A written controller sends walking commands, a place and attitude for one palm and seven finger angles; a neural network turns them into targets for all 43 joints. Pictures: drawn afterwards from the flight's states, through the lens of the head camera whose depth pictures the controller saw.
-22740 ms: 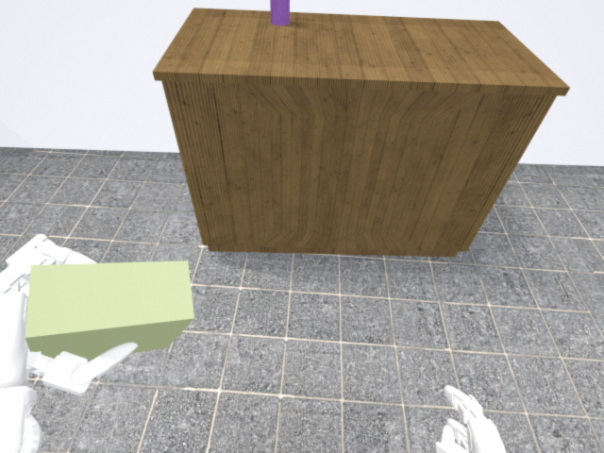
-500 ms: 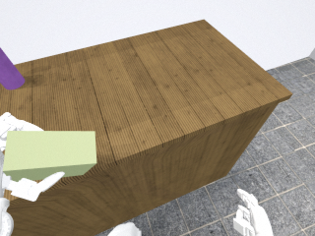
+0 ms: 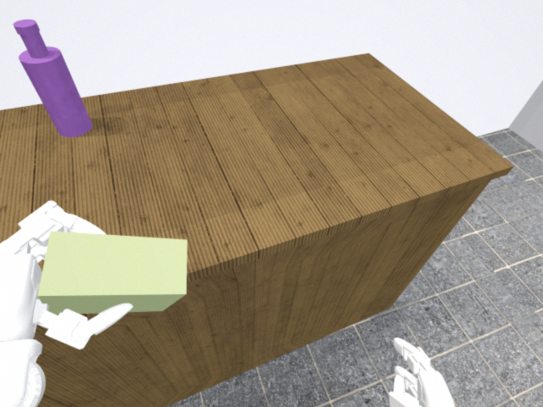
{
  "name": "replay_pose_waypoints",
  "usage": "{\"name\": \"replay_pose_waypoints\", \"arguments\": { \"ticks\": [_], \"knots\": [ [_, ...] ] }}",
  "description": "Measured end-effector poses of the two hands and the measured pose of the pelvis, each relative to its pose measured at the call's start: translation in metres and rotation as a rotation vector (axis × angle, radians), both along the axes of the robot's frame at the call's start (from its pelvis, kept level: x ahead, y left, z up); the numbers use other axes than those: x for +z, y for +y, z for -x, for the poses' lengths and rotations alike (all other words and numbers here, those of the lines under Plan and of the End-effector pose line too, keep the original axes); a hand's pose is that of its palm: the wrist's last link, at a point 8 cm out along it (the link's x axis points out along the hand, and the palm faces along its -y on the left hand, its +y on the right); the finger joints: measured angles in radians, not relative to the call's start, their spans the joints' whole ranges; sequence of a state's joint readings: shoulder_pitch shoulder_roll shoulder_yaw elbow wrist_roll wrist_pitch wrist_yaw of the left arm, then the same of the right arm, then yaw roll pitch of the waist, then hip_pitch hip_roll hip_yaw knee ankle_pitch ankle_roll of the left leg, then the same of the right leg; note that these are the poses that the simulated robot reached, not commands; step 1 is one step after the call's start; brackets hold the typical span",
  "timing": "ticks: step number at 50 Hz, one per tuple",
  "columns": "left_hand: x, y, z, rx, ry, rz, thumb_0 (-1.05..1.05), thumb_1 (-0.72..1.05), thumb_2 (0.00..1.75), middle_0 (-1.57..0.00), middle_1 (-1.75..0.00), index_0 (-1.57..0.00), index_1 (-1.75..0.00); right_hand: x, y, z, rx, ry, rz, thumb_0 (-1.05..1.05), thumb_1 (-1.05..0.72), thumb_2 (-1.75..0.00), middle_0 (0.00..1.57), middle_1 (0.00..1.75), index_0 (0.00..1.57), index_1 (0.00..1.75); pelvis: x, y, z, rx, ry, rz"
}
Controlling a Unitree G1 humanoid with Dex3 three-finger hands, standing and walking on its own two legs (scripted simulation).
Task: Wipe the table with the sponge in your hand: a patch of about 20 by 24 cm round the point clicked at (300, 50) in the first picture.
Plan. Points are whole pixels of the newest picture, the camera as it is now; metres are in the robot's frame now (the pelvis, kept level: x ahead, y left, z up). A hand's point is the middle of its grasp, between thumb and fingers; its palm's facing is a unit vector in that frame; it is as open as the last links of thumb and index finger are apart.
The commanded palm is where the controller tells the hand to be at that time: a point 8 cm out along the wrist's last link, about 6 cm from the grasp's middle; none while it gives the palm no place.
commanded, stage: come to a stop and stand still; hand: left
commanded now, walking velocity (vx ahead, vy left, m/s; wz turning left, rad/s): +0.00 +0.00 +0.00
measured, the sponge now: (137, 278) +0.23 +0.19 +0.12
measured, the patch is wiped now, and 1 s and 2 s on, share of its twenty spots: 0.00 0.00 0.00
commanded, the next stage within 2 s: look again from close up in 1.50 s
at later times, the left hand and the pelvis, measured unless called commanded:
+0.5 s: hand out of the picture +0.17 +0.30 +0.16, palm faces +0.43 -0.81 -0.39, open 10.4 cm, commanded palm +0.11 +0.33 +0.18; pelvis -0.03 +0.04 +0.00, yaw +3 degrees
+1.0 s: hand (39, 265) +0.21 +0.27 +0.16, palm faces +0.45 -0.81 -0.37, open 10.4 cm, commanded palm +0.15 +0.30 +0.18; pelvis +0.01 +0.01 +0.01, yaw +5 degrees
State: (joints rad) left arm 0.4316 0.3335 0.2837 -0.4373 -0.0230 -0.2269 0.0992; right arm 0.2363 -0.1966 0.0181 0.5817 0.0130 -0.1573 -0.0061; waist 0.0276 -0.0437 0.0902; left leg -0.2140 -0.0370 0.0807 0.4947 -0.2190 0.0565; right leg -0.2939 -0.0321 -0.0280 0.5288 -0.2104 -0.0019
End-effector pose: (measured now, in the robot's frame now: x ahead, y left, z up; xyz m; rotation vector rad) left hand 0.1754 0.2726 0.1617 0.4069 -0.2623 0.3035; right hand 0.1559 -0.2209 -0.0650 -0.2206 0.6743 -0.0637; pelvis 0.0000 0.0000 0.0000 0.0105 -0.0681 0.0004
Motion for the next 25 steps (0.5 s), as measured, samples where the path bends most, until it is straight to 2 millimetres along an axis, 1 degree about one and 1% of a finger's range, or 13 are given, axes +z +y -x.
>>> {"name": "replay_pose_waypoints", "arguments": {
  "ticks": [3,7,10,13,17,21,25],
  "knots": [
    [0.001,0.016,0.010,-0.003,-0.026,-0.029,-0.01,-0.53,1.03,-0.73,-1.32,-0.73,-1.32,0.003,0.018,0.012,0.012,-0.003,0.001,0.01,-0.91,-0.90,0.21,0.30,0.20,0.30,-0.001,0.008,0.009,0.013,-0.013,0.012],
    [0.015,0.050,0.020,0.079,-0.096,-0.071,-0.01,-0.53,1.03,-0.73,-1.31,-0.73,-1.31,0.002,0.035,0.020,0.042,-0.008,-0.008,0.01,-0.90,-0.90,0.21,0.30,0.20,0.30,-0.002,0.017,0.018,0.020,-0.011,0.020],
    [0.025,0.064,0.028,0.122,-0.140,-0.066,-0.01,-0.53,1.03,-0.73,-1.32,-0.73,-1.32,0.003,0.043,0.023,0.060,-0.014,-0.014,0.01,-0.90,-0.90,0.21,0.30,0.21,0.30,-0.001,0.025,0.025,0.020,-0.018,0.039],
    [0.027,0.066,0.033,0.119,-0.153,-0.044,-0.01,-0.53,1.03,-0.73,-1.32,-0.72,-1.32,0.005,0.049,0.025,0.069,-0.020,-0.012,0.01,-0.90,-0.90,0.21,0.30,0.21,0.30,0.001,0.032,0.029,0.018,-0.015,0.047],
    [0.016,0.060,0.036,0.083,-0.104,-0.013,-0.01,-0.53,1.03,-0.72,-1.32,-0.72,-1.32,0.009,0.051,0.025,0.066,-0.032,-0.005,0.01,-0.90,-0.90,0.21,0.30,0.21,0.30,0.002,0.039,0.032,0.025,-0.013,0.045],
    [0.007,0.060,0.039,0.070,-0.041,-0.025,-0.01,-0.53,1.03,-0.73,-1.32,-0.72,-1.32,0.010,0.051,0.024,0.059,-0.030,0.004,0.01,-0.90,-0.90,0.21,0.30,0.21,0.30,0.003,0.040,0.034,0.038,-0.017,0.041],
    [0.009,0.067,0.047,0.100,-0.024,-0.058,-0.01,-0.53,1.03,-0.73,-1.32,-0.72,-1.32,0.010,0.050,0.022,0.065,-0.017,0.012,0.01,-0.90,-0.90,0.21,0.30,0.20,0.30,0.003,0.038,0.034,0.051,-0.020,0.041]
  ]
}}
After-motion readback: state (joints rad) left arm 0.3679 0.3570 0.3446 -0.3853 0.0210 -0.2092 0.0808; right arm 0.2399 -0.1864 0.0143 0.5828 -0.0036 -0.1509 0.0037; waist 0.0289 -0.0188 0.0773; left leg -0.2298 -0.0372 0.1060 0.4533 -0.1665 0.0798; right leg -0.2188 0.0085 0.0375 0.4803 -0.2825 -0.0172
